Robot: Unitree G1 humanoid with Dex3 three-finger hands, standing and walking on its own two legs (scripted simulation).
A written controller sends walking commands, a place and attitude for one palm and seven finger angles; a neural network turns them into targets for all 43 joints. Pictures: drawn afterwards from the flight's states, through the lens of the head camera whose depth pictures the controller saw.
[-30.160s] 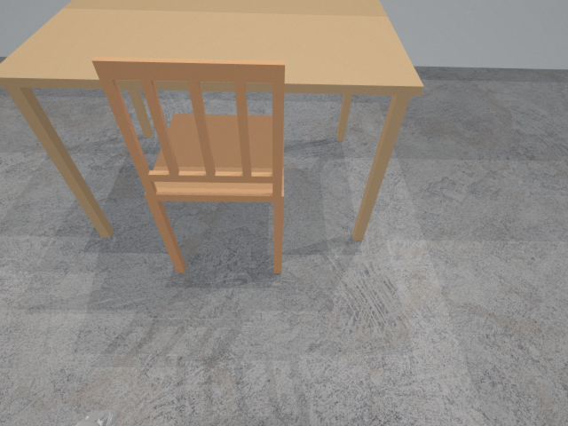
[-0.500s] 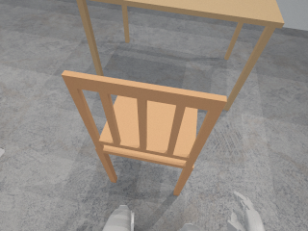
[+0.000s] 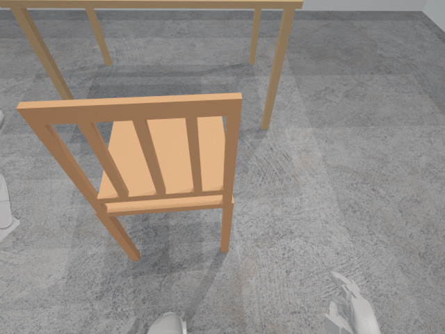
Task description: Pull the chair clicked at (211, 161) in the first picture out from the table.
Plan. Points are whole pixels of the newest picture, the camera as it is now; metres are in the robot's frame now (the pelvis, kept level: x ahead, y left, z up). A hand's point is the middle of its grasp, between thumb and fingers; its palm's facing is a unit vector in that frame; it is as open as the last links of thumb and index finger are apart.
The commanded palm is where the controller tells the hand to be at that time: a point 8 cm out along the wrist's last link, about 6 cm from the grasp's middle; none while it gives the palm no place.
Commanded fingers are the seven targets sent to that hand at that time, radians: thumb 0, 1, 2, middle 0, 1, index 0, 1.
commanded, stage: stop stepping back and stand still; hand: left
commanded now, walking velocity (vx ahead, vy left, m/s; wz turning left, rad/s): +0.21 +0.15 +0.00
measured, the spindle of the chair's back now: (152, 161) +0.50 +0.19 -0.06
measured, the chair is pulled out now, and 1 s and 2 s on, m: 0.61 0.61 0.61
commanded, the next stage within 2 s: let the arm hang, fingers relaxed in 0.50 s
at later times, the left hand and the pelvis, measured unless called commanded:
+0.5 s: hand out of the picture +0.18 +0.26 +0.19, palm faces +0.39 -0.75 -0.53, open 7.4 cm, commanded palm +0.13 +0.29 +0.19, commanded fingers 0.00 0.90 0.90 -0.20 -0.30 -0.20 -0.30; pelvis -0.02 +0.00 +0.02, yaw -3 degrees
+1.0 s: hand out of the picture +0.01 +0.16 -0.16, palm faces +0.01 -0.98 -0.18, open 6.9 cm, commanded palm none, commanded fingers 0.00 0.90 0.90 -0.20 -0.30 -0.20 -0.30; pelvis -0.02 -0.02 +0.01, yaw +0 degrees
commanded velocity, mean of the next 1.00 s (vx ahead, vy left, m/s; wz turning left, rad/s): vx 0.02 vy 0.03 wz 0.00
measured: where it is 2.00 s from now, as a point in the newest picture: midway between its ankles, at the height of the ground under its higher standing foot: outside the picture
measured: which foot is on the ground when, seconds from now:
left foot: down 0.00-1.00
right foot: down 0.00-1.00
